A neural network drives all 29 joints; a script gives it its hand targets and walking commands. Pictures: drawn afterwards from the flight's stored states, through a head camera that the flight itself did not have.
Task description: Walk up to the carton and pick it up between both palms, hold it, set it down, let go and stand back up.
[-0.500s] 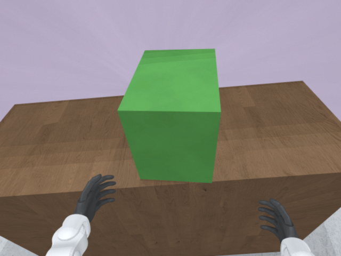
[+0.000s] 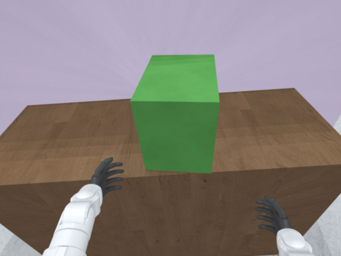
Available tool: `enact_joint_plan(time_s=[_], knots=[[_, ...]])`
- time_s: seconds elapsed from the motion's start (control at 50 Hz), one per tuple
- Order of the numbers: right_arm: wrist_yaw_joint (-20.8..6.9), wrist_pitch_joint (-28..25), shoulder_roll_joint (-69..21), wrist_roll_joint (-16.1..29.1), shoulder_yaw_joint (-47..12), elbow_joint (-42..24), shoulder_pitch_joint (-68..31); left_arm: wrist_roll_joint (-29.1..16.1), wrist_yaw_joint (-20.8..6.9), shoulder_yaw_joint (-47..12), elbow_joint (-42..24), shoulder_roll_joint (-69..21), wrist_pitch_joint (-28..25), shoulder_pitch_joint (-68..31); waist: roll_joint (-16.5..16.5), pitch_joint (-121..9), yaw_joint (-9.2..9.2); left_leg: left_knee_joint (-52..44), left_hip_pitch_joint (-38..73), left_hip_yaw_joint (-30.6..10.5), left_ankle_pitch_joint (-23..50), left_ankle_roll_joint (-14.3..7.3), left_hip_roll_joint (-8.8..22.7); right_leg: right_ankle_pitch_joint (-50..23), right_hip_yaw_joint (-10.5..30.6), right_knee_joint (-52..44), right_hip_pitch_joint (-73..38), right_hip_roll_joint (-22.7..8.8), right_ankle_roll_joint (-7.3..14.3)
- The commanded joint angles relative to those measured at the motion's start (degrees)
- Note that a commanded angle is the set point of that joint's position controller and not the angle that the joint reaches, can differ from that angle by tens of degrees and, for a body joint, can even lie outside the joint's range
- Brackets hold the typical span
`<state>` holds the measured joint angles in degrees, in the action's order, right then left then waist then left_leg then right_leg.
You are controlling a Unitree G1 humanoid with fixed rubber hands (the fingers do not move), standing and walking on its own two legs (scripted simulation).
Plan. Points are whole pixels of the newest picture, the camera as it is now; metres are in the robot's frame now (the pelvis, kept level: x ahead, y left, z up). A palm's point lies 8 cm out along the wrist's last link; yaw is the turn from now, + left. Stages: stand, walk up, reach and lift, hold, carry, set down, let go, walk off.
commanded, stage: let go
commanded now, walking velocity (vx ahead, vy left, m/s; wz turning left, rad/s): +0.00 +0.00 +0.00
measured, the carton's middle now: (180, 111) +0.52 +0.01 +0.10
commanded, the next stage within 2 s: stand in 0.24 s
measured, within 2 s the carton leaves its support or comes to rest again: neither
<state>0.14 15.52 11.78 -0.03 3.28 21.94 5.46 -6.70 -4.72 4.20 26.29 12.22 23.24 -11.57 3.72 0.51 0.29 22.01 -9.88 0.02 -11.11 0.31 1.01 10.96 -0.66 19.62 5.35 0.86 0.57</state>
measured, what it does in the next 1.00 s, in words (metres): steps on the spot: right foot, then left foot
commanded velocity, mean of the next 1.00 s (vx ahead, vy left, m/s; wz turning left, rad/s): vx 0.00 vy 0.00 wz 0.00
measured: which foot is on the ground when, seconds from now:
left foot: down 0.00-0.54, up 0.56-0.78, down 0.80-1.00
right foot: down 0.00-0.30, up 0.32-0.52, down 0.54-1.00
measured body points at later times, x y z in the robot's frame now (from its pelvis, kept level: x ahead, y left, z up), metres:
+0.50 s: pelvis -0.03 +0.00 +0.00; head -0.03 +0.00 +0.45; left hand +0.14 +0.29 -0.08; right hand +0.16 -0.28 -0.05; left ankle +0.09 +0.12 -0.74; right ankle -0.08 -0.09 -0.72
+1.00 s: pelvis +0.04 -0.02 -0.02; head +0.11 -0.01 +0.42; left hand +0.23 +0.27 -0.12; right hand +0.16 -0.33 -0.10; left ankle +0.01 +0.12 -0.75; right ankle -0.07 -0.09 -0.74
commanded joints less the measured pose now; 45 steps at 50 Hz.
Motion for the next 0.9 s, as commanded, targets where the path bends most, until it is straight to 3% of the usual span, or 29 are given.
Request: enact_joint_plan(time_s=[0.0,0.08,0.18,0.26,0.28,0.3,0.32,0.36,0.38,0.4,0.42,0.46,0.48,0.5,0.52,0.54,0.56,0.6,0.62,0.64,0.66,0.7,0.76,0.78,0.8,0.82,0.84,0.86,0.88], knots=[[-1.57,-0.47,8.26,-0.99,-1.75,-1.26,-13.74,7.60,-0.01,-2.48,8.15,-1.98,6.90,1.74,-13.48,5.97,1.52,-2.04,15.84,2.97,-9.28,0.73,-2.64,20.27,1.17,-8.76,17.65,-3.17,3.18],[-1.52,-0.84,8.03,0.16,-1.95,-2.65,-13.14,7.95,0.11,-1.87,6.00,-1.40,7.77,-0.36,-13.86,5.25,0.59,0.24,21.56,2.18,-8.68,0.92,-3.53,20.84,2.46,-9.93,22.34,-4.86,4.28],[-2.94,-0.73,9.26,0.00,0.32,-2.41,-14.00,8.78,1.21,-2.11,5.04,-2.63,8.74,-0.67,-9.87,6.01,1.43,-2.92,19.69,1.13,-12.59,2.15,-1.86,18.49,1.52,-8.53,18.77,-3.25,3.91],[-4.22,-0.93,9.63,-0.97,1.30,-1.48,-15.09,9.72,1.90,-1.66,5.25,-2.17,8.20,-0.84,-7.60,4.54,1.08,-6.55,11.93,-1.43,-18.89,0.71,1.04,13.56,0.64,-4.44,8.96,-0.82,2.45],[-1.72,-9.82,11.01,-1.36,1.68,4.90,0.52,9.74,3.68,1.20,2.17,10.89,-7.96,5.18,-2.37,11.85,-2.03,-14.59,-13.34,-12.41,-28.75,-1.72,8.28,17.90,-3.08,12.86,11.03,0.02,0.54],[0.13,-12.68,16.93,-4.01,3.30,5.75,1.93,9.92,4.33,3.04,3.34,12.52,-12.31,11.43,6.57,10.12,-0.30,-22.80,-23.07,-20.48,-35.11,-7.16,15.84,17.97,-2.83,38.47,5.85,3.44,-0.85],[0.68,-14.40,21.10,-4.59,4.25,5.32,-0.56,9.98,4.20,3.81,5.24,12.69,-14.11,15.47,6.14,9.61,2.42,-21.62,-29.14,-18.38,-33.62,-8.09,17.62,15.90,2.76,43.92,2.57,2.25,-0.71],[1.04,-15.72,20.76,-5.12,5.08,3.00,-5.61,10.98,3.44,4.56,5.66,15.57,-17.07,21.49,-1.97,8.21,6.92,-14.58,-31.71,-13.12,-32.74,-8.83,17.04,14.14,5.98,49.91,2.33,0.86,-0.33],[0.69,-16.23,20.05,-4.44,4.71,2.51,-5.07,10.92,3.03,4.47,5.28,15.76,-18.00,22.59,-1.55,6.86,7.26,-11.84,-25.67,-11.03,-29.86,-6.67,14.46,13.40,6.08,40.56,4.55,-1.54,0.24],[0.02,-15.58,19.07,-4.81,4.46,2.97,-3.28,10.82,2.15,3.75,4.23,15.19,-19.31,19.40,-3.41,7.04,5.49,-10.59,-19.50,-10.05,-29.26,-5.04,12.67,17.88,2.06,31.46,8.19,-0.50,1.15],[-0.36,-14.92,20.92,-3.65,4.43,3.43,-0.07,10.78,1.35,3.82,2.77,15.05,-19.94,18.23,-0.16,4.62,3.59,-9.39,-12.34,-8.86,-27.39,-4.09,11.64,21.72,2.11,18.78,8.20,-1.14,1.53],[-1.49,-13.84,22.26,-3.28,5.17,3.87,3.54,9.78,0.76,2.92,3.59,13.76,-21.70,19.73,1.25,-1.93,0.68,-1.79,1.55,-8.50,-21.58,-5.02,9.58,23.69,-1.59,0.55,9.00,2.04,1.25],[-1.79,-13.82,20.08,-2.83,4.34,4.13,7.74,10.14,0.91,2.75,2.41,14.89,-23.12,18.38,-1.51,-4.27,-1.51,5.01,1.80,-6.75,-18.91,-5.33,8.10,23.23,3.72,-6.65,6.46,-0.52,0.96],[-2.05,-13.67,17.31,-2.38,3.82,4.42,9.97,10.60,1.29,3.11,2.19,18.34,-24.38,17.71,-9.77,-3.17,-2.85,10.57,-6.74,-3.48,-15.24,-4.02,3.48,27.36,14.65,-6.59,4.60,-6.93,2.09],[-2.41,-14.11,14.77,-2.29,3.11,3.75,7.92,10.80,1.82,3.37,1.12,22.63,-24.45,17.66,-16.03,-2.97,-1.72,18.74,-14.19,0.36,-15.91,-2.27,0.11,36.16,25.48,-6.50,7.49,-14.09,4.40],[-2.21,-13.92,19.84,-3.03,4.81,2.87,1.83,10.86,2.76,5.12,1.60,26.78,-24.22,22.44,-8.87,1.13,2.03,25.36,-17.54,-2.63,-14.79,-2.03,-0.69,44.41,28.08,-7.42,17.96,-15.93,6.05],[-2.69,-13.86,21.52,-2.82,5.32,3.81,1.57,11.48,3.34,5.03,2.67,26.99,-24.30,22.05,-9.25,4.40,1.56,32.70,-16.70,-3.80,-13.42,-2.07,-1.29,43.86,26.46,-7.94,21.79,-15.25,7.27],[-3.37,-14.46,20.56,-2.57,4.74,5.32,3.16,11.25,3.59,4.10,1.45,23.42,-25.27,20.52,-6.55,5.09,-0.15,33.33,-16.51,-3.42,-8.68,-2.38,0.23,30.48,23.11,-4.25,18.21,-11.69,6.04],[-3.52,-15.20,18.81,-2.65,3.96,4.94,1.45,11.13,3.74,3.64,0.98,22.85,-25.75,20.02,-6.96,5.28,-0.24,31.73,-15.82,-2.66,-10.03,-2.37,0.95,27.41,21.24,-2.86,17.69,-11.56,7.12],[-3.37,-15.89,19.30,-2.62,3.69,4.72,1.80,10.95,3.78,3.77,1.49,22.97,-25.81,23.58,-7.58,5.28,1.12,27.73,-16.85,-1.62,-12.27,-2.27,0.74,24.70,20.23,-2.08,13.36,-9.86,6.74],[-3.73,-16.26,17.91,-2.25,2.81,5.05,1.36,10.40,4.06,3.46,2.46,23.76,-26.00,24.75,-7.35,4.83,2.06,21.41,-18.52,-1.55,-15.85,-2.35,0.76,11.11,19.18,0.46,7.11,-10.11,5.70],[-3.60,-16.61,18.53,-2.10,2.38,6.01,3.99,9.69,3.84,3.98,3.72,24.40,-25.70,26.60,-9.71,0.69,2.97,12.00,-16.02,1.10,-17.78,-2.25,-0.80,-1.33,16.68,4.91,-0.08,-9.48,5.83],[-1.76,-18.18,20.47,-2.58,3.34,8.40,6.65,8.14,3.93,3.06,4.45,20.55,-24.96,27.11,-9.08,-7.36,1.42,2.66,2.80,-2.63,6.35,-3.21,1.26,-23.94,9.53,16.40,4.14,-6.44,3.65],[-0.99,-18.81,22.19,-3.09,3.49,7.91,7.26,7.68,4.02,2.49,4.57,18.64,-24.69,28.05,-6.17,-10.31,1.88,6.47,8.21,-9.39,16.98,-5.42,6.30,-22.00,6.73,19.10,8.84,-3.45,2.09],[-0.51,-18.76,25.05,-2.85,4.10,7.23,8.50,7.50,4.09,1.90,4.25,18.46,-24.38,26.97,-1.92,-9.09,0.72,8.99,10.29,-14.51,27.63,-9.70,11.75,-13.10,4.70,22.57,13.13,-1.13,0.04],[-0.52,-18.53,24.46,-2.20,3.97,8.29,8.76,7.52,4.29,1.77,5.10,18.63,-24.44,27.13,0.62,-8.30,1.17,11.41,9.42,-14.72,30.54,-12.48,13.28,-6.00,4.81,22.63,12.97,-1.37,-1.37],[-0.78,-18.11,23.92,-1.70,3.92,7.76,6.99,7.76,4.31,1.83,5.55,18.04,-24.76,27.18,1.77,-5.66,1.38,11.91,9.99,-13.78,28.97,-11.95,12.42,-0.70,5.19,15.55,14.31,-1.56,-1.47],[-0.74,-17.50,21.02,-1.83,3.25,7.62,5.45,8.42,4.24,1.92,6.73,19.07,-25.03,25.61,-0.21,-5.28,1.13,12.27,6.04,-10.01,24.47,-8.82,9.07,-1.84,5.35,7.18,8.95,-2.12,-1.22],[-0.87,-17.16,19.41,-1.55,2.33,8.35,7.60,8.27,4.39,2.08,5.92,20.12,-25.39,24.30,-4.69,-6.46,1.36,15.13,2.27,-5.20,20.49,-6.72,5.32,-20.10,7.53,6.79,1.80,-4.63,-1.72]])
